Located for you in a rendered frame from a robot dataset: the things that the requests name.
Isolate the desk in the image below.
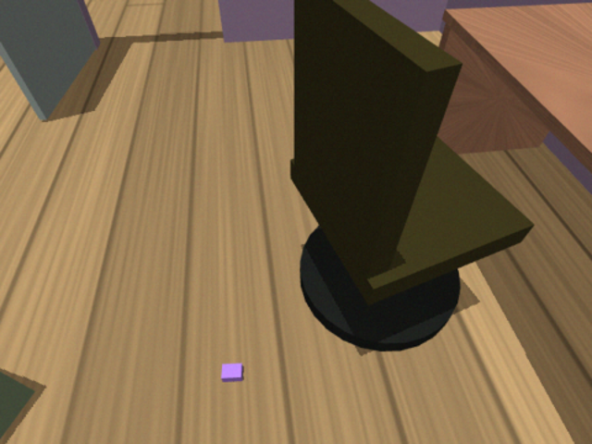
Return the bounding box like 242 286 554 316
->
437 3 592 174

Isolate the office chair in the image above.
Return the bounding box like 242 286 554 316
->
290 0 535 352

